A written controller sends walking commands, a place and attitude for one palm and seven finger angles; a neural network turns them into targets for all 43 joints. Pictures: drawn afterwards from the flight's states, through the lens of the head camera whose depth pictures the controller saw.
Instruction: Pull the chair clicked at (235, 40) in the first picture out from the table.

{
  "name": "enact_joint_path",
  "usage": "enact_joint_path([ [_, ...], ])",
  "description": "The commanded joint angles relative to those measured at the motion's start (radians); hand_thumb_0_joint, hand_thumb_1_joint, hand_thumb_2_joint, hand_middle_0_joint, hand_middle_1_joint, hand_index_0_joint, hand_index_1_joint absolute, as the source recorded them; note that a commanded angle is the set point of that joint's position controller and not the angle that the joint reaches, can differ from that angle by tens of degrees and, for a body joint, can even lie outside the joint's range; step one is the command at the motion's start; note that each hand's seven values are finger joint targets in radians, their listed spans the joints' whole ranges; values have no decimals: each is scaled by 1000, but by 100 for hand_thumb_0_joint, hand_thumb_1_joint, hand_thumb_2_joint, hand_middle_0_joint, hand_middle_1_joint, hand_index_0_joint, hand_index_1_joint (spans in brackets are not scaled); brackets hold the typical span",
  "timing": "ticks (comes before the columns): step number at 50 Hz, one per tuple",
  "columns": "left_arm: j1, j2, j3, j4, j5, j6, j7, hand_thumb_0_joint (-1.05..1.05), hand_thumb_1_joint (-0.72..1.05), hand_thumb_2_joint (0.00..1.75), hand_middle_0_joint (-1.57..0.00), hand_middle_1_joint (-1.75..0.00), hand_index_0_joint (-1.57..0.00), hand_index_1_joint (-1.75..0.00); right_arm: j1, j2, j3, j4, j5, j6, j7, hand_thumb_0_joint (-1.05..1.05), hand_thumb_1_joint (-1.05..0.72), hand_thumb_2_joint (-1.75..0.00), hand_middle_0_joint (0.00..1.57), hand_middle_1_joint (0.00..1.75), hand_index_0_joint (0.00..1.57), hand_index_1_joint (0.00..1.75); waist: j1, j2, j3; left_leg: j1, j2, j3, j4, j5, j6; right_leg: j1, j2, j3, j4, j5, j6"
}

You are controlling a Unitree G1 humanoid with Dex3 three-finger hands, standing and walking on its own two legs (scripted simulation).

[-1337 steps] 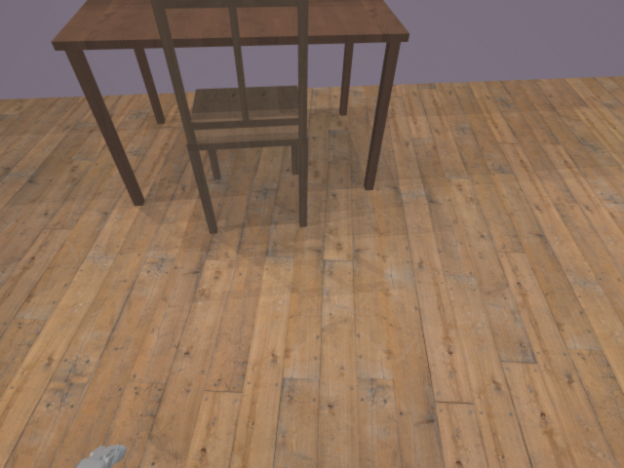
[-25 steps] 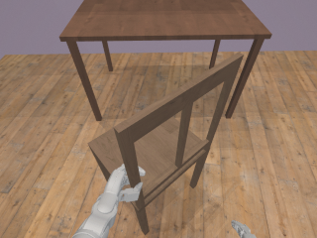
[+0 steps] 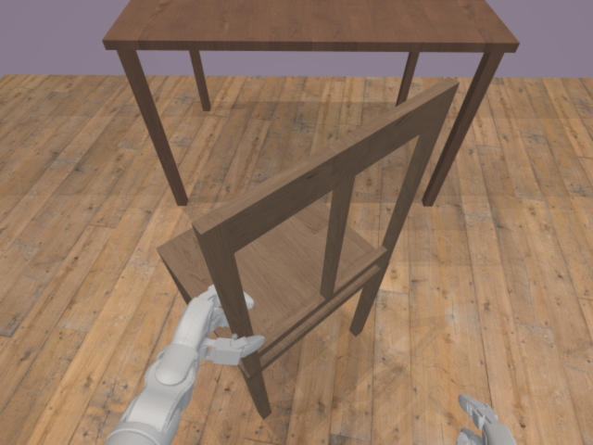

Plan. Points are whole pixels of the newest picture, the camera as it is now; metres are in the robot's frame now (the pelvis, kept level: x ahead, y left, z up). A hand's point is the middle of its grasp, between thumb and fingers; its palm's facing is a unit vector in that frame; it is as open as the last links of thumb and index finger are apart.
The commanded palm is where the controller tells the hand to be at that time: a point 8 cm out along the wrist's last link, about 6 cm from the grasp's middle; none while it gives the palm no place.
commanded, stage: open the thumb and straighten the fingers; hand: left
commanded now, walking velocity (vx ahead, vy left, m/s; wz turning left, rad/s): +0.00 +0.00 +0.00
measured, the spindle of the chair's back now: (333, 247) +0.43 -0.06 -0.04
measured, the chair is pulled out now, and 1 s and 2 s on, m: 0.55 0.55 0.55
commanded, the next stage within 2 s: draw the fingers out of the gap in 0.50 s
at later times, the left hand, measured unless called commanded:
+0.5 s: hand (225, 336) +0.28 +0.11 -0.05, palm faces -0.20 -0.97 -0.16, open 17.0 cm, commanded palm +0.26 +0.16 -0.03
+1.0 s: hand (211, 387) +0.21 +0.12 -0.06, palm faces -0.20 -0.97 -0.15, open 17.5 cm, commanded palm +0.20 +0.17 -0.04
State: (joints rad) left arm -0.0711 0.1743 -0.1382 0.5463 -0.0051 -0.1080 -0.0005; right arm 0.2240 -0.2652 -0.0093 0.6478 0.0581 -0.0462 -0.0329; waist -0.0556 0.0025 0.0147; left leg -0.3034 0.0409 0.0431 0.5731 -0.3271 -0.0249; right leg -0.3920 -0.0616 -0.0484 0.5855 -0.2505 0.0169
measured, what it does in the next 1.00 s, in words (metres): stands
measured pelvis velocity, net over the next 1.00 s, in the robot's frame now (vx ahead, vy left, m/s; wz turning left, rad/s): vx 0.02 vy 0.01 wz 0.04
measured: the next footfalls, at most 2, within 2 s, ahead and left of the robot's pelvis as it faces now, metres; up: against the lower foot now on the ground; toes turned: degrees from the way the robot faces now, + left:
none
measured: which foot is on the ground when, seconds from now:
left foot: down 0.00-1.00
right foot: down 0.00-1.00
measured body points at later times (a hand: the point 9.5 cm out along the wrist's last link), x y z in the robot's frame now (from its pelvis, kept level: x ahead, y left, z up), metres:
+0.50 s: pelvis +0.02 -0.01 -0.02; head +0.07 -0.03 +0.43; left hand +0.29 +0.16 -0.04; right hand +0.17 -0.26 -0.12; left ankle -0.02 +0.13 -0.73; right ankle +0.03 -0.13 -0.73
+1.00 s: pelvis +0.02 +0.01 -0.03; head +0.06 +0.00 +0.42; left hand +0.22 +0.18 -0.04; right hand +0.19 -0.23 -0.11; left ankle -0.02 +0.13 -0.73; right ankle +0.03 -0.13 -0.73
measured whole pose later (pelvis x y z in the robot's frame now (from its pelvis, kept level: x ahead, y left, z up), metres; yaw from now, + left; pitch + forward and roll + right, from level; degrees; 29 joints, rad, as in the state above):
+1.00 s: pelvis +0.02 +0.01 -0.03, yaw +2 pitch +9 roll +0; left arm 0.35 0.21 -0.14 0.02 0.00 0.06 -0.08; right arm 0.25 -0.25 0.02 0.51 0.03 -0.16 -0.06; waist -0.05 0.04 -0.08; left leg -0.53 0.02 0.00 0.84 -0.47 -0.01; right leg -0.59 -0.09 -0.07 0.83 -0.40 0.03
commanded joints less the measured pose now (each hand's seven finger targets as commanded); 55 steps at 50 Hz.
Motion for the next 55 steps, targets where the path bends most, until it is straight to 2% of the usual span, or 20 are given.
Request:
enact_joint_path([
  [1,-200,102,90,-209,-8,-27,-30,0,-55,20,-43,-123,-43,-123,-49,-122,-33,-146,-4,-52,1,0,-90,-90,20,30,20,30,16,-19,-254,-65,-22,4,-58,96,38,127,3,-1,-26,113,-33],
  [4,-214,46,52,-212,-27,-6,-51,0,-55,20,-35,-101,-35,-101,-43,-121,-32,-163,-2,-63,-4,0,-90,-90,20,30,20,30,-3,-83,-256,-86,-23,0,-32,91,41,100,6,-9,-8,109,-25],
  [5,-187,62,72,-218,-35,0,-56,0,-55,20,-32,-94,-32,-94,-42,-129,-38,-167,-3,-68,-6,0,-90,-90,20,30,20,30,4,-96,-271,-95,-24,1,-22,93,40,105,5,-5,0,116,-22],
  [10,-145,85,93,-293,-39,8,-72,0,-55,20,-20,-58,-20,-58,-26,-130,-39,-179,-10,-90,-15,0,-90,-90,20,30,20,30,9,-69,-318,-98,-25,-3,21,169,39,110,1,-5,48,211,-20],
  [12,-110,103,109,-305,-32,18,-73,0,-55,20,-15,-43,-15,-43,-18,-129,-39,-181,-13,-91,-15,0,-90,-90,20,30,20,30,10,-89,-326,-114,-26,-1,38,185,40,114,0,-3,63,242,-18],
  [14,-139,115,111,-307,-20,24,-70,0,-55,20,-10,-29,-10,-29,-9,-133,-37,-177,-16,-90,-19,0,-90,-90,20,30,20,30,-6,-94,-305,-130,-29,-4,51,189,40,93,1,-5,74,251,-17],
  [18,-57,131,126,-349,-16,42,-77,0,-55,20,0,0,0,0,-14,-130,-36,-196,-17,-94,-18,0,-90,-90,20,30,20,30,11,-55,-312,-143,-31,-3,71,211,39,98,-3,-2,91,278,-21],
  [19,-74,109,102,-384,-18,42,-80,0,-55,20,0,0,0,0,-9,-125,-34,-200,-18,-97,-19,0,-90,-90,20,30,20,30,0,-53,-330,-127,-33,-3,77,226,41,98,-2,-5,96,296,-19],
  [20,-43,124,119,-400,-22,43,-82,0,-55,20,0,0,0,0,-12,-125,-37,-205,-18,-101,-19,0,-90,-90,20,30,20,30,9,-31,-337,-123,-31,-3,82,237,40,101,-3,-5,101,305,-21],
  [24,-46,137,116,-441,-31,57,-91,0,-55,20,0,0,0,0,-10,-129,-32,-209,-18,-110,-28,0,-90,-90,20,30,20,30,-11,-61,-321,-142,-34,-11,94,229,42,93,-2,-7,102,307,-17],
  [25,-6,134,120,-445,-31,58,-93,0,-55,20,0,0,0,0,-11,-129,-34,-211,-19,-113,-28,0,-90,-90,20,30,20,30,-1,-49,-326,-138,-33,-11,95,234,40,93,-2,-10,108,306,-18],
  [29,10,100,71,-489,-27,72,-98,0,-55,20,0,0,0,0,-8,-127,-33,-221,-18,-126,-29,0,-90,-90,20,30,20,30,-12,-21,-316,-118,-32,-19,109,259,40,51,-1,-23,115,293,-20],
  [30,54,169,150,-427,-25,81,-95,0,-55,20,0,0,0,0,0,-140,-36,-211,-21,-120,-32,0,-90,-90,20,30,20,30,-3,-55,-294,-146,-31,-22,115,244,37,45,2,-25,124,289,-20],
  [33,96,119,95,-485,-23,88,-106,0,-55,20,0,0,0,0,-15,-132,-33,-238,-20,-122,-28,0,-90,-90,20,30,20,30,2,-42,-303,-152,-35,-22,115,232,38,41,-1,-26,127,265,-22],
  [38,211,137,99,-606,-24,83,-102,0,-55,20,0,0,0,0,-28,-125,-32,-267,-19,-140,-30,0,-90,-90,20,30,20,30,11,-2,-322,-145,-34,-27,125,250,37,40,-1,-28,139,251,-25],
  [41,292,118,79,-656,-18,82,-91,0,-55,20,0,0,0,0,-27,-117,-31,-277,-19,-152,-31,0,-90,-90,20,30,20,30,10,-1,-299,-146,-28,-36,130,252,35,8,3,-38,149,221,-25],
  [44,282,91,30,-698,-5,92,-81,0,-55,20,0,0,0,0,-24,-117,-27,-285,-22,-162,-34,0,-90,-90,20,30,20,30,-11,-14,-269,-158,-30,-50,137,224,38,-30,5,-46,151,177,-23],
  [48,377,106,39,-742,4,108,-72,0,-55,20,0,0,0,0,-33,-116,-28,-299,-23,-167,-38,0,-90,-90,20,30,20,30,5,1,-267,-173,-30,-60,147,203,35,-50,6,-51,167,134,-27],
  [51,427,75,0,-808,10,111,-63,0,-55,20,0,0,0,0,-28,-103,-26,-317,-24,-171,-37,0,-90,-90,20,30,20,30,3,-3,-286,-169,-30,-64,160,198,36,-66,5,-52,179,124,-25],
  [55,499,91,13,-828,23,123,-47,0,-55,20,0,0,0,0,-40,-99,-26,-328,-24,-162,-43,0,-90,-90,20,30,20,30,7,-28,-246,-211,-34,-63,169,140,37,-87,7,-50,184,79,-26],
])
